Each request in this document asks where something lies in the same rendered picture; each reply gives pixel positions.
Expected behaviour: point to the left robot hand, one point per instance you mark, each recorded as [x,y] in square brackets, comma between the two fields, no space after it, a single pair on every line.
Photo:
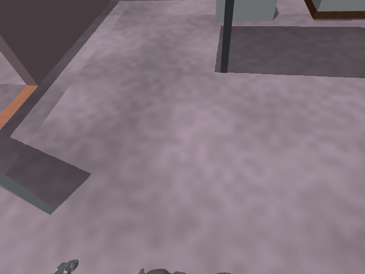
[67,268]

